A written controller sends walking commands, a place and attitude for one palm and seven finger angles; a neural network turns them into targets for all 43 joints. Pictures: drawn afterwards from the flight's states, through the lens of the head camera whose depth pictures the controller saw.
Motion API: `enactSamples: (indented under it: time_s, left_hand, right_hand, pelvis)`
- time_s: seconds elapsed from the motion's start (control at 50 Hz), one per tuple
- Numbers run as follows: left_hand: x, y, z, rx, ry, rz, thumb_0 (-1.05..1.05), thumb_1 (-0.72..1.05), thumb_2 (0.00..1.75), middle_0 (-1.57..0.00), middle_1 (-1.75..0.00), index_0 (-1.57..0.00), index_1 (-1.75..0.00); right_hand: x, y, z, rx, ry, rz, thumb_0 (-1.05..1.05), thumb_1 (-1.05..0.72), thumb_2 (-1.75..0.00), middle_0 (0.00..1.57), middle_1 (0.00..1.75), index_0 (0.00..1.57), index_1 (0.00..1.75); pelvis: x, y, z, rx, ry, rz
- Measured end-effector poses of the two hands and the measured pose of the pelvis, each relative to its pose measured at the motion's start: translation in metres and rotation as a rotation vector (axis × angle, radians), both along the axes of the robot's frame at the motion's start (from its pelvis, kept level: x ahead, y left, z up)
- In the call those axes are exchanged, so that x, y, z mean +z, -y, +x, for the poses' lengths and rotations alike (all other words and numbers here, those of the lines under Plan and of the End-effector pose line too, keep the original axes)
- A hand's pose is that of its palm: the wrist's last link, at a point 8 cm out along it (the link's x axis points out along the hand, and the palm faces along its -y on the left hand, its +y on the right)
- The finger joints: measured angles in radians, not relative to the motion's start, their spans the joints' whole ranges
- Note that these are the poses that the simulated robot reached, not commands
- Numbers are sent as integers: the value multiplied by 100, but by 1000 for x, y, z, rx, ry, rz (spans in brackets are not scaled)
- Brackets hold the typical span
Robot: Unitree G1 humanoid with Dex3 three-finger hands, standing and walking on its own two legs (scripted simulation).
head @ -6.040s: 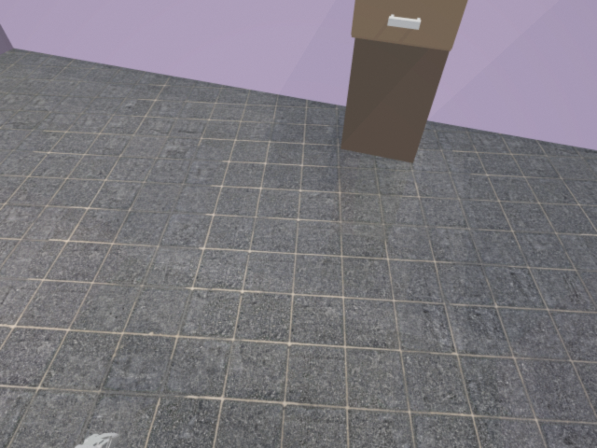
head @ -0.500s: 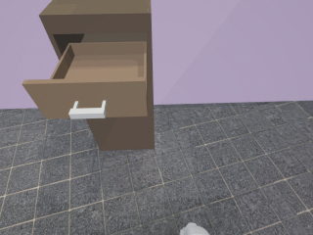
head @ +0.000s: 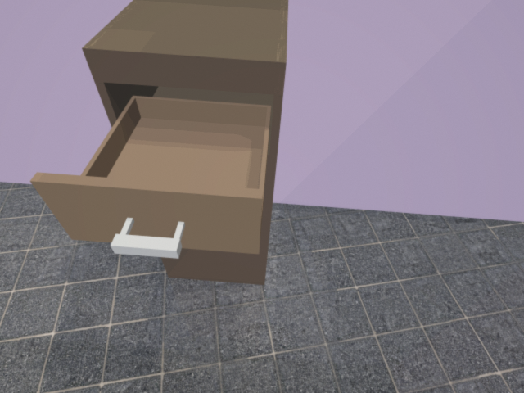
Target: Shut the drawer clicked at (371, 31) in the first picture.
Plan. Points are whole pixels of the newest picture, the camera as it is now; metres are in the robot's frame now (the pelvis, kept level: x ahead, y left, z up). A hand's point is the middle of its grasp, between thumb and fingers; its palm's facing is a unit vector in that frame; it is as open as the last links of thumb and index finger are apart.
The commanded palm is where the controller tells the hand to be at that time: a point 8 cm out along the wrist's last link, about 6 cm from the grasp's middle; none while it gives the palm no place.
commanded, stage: come to a stop and stand still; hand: left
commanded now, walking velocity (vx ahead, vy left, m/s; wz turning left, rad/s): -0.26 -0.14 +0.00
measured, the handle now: (151, 235) +0.34 +0.23 +0.03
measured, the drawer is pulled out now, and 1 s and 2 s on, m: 0.30 0.30 0.30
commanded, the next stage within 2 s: look again from close up in 1.28 s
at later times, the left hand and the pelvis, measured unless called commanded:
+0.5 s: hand out of the picture +0.03 +0.18 -0.17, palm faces +0.01 -0.96 -0.27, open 7.4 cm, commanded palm none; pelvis -0.03 -0.03 -0.01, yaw -2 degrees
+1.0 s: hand out of the picture -0.05 +0.17 -0.18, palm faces +0.06 -0.98 -0.19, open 7.4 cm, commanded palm none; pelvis -0.03 -0.01 +0.00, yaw -1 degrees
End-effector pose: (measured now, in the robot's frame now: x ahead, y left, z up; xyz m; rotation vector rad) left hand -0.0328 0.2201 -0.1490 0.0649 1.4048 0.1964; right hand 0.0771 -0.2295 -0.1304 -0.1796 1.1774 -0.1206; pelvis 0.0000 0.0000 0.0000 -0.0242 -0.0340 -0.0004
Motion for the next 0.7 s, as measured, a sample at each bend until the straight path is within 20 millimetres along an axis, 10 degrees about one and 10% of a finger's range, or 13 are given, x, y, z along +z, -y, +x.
enactSamples:
  time_s: [0.24, 0.46, 0.7]
  left_hand:
    - [-8, -20, 15, -39, -111, -17, 1, 91, 90, -20, -30, -20, -30]
    - [8, -14, 56, -108, 91, 101, 1, 91, 90, -20, -29, -19, -30]
    - [30, 41, 14, -95, 51, 82, 1, 91, 90, -21, -30, -20, -30]
  right_hand:
    - [6, -31, 22, -47, 11, -38, -2, -94, -90, 21, 30, 20, 30]
    - [-15, 23, -59, -118, -90, -6, 0, -92, -90, 21, 30, 20, 30]
    - [-19, 48, -136, -141, -258, 70, 0, -91, -90, 20, 30, 19, 30]
  pelvis:
    - [1, -22, 12, -34, 2, 7]
    - [-6, 16, -20, -37, 0, 28]
    - [9, 44, -31, -38, -14, 74]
